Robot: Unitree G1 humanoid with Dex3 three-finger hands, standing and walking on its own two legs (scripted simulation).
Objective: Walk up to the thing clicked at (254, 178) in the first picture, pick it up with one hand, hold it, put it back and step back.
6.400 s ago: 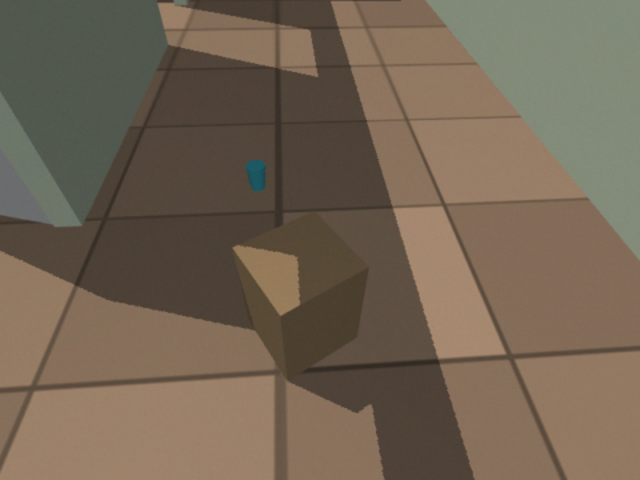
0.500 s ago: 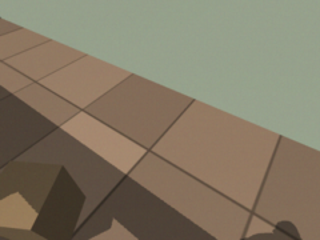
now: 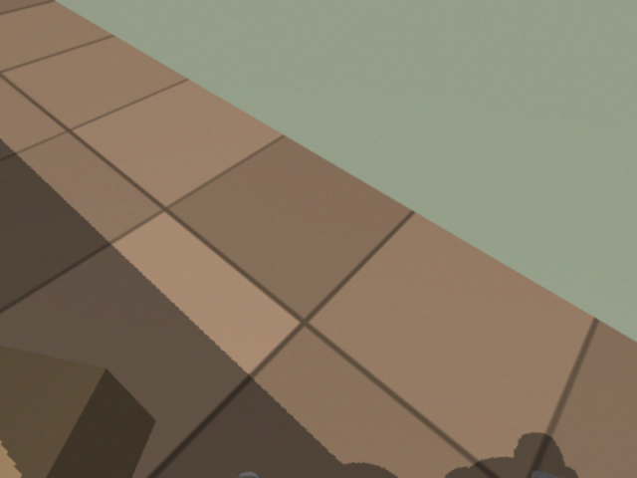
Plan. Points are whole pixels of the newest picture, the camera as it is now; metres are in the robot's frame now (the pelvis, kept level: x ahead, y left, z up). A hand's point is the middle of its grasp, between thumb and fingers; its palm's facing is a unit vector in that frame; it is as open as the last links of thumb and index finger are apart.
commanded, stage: walk up
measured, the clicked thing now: out of the picture +0.65 +1.34 -0.69
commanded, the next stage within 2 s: none
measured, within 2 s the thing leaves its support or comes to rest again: neither
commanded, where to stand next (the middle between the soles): +0.57 +0.00 m, yaw -1 degrees
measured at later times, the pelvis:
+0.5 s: pelvis +0.20 -0.03 +0.01, yaw -2 degrees
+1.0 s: pelvis +0.39 -0.02 +0.01, yaw +16 degrees
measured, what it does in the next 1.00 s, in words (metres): walks ahead, turning left: right foot, then left foot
